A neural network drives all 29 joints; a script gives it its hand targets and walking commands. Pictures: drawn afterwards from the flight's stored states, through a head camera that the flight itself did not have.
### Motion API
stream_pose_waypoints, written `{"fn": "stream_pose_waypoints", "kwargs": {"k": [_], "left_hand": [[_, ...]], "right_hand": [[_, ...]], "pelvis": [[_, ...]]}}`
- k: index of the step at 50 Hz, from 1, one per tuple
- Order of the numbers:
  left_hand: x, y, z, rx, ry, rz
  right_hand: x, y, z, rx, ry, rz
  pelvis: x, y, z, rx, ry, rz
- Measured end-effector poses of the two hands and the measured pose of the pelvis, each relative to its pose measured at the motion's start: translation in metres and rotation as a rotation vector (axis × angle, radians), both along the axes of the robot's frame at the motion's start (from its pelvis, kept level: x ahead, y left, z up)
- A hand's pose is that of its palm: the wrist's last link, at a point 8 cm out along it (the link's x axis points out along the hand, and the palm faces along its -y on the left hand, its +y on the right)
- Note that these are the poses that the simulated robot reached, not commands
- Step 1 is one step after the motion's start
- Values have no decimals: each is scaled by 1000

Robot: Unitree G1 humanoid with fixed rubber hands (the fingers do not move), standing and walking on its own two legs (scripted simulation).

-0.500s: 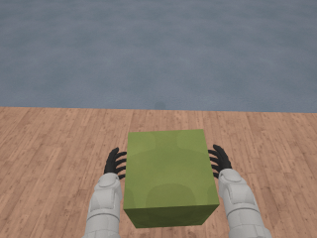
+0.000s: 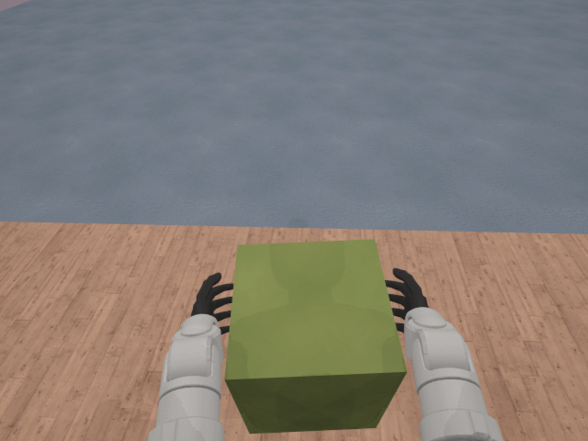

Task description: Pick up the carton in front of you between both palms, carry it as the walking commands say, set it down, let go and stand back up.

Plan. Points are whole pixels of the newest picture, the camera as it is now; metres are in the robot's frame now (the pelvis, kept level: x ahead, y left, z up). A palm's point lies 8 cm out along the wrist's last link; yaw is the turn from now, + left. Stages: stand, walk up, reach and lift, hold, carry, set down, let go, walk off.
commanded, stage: reach and lift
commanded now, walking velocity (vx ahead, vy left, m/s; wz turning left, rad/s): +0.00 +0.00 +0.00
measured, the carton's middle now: (309, 340) +0.31 +0.00 -0.05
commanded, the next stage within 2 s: hold in 0.64 s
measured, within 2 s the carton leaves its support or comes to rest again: neither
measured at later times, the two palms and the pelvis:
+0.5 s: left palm (204, 317) +0.31 +0.15 +0.04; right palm (415, 311) +0.30 -0.15 +0.04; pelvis +0.02 +0.00 +0.01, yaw +0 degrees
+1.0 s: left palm (199, 317) +0.29 +0.15 +0.06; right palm (418, 309) +0.29 -0.15 +0.06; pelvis +0.01 +0.00 +0.01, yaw +0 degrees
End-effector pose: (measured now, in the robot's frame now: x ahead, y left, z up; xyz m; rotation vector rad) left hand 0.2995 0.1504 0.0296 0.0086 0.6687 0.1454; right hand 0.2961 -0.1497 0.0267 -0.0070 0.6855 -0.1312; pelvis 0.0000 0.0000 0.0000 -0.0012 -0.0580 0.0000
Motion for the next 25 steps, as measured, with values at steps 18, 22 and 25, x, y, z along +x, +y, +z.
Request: {"fn": "stream_pose_waypoints", "kwargs": {"k": [18, 22, 25], "left_hand": [[6, 0, 8, 22, 4, -16], [6, 0, 9, 25, 5, -20], [6, 1, 10, 27, 5, -22]], "right_hand": [[6, 0, 8, -22, 3, 15], [6, 1, 10, -25, 3, 17], [6, 1, 11, -27, 3, 17]], "pelvis": [[14, 0, 5, 0, -11, 1], [17, 1, 6, -1, -16, 1], [18, 1, 6, -1, -20, 1]]}}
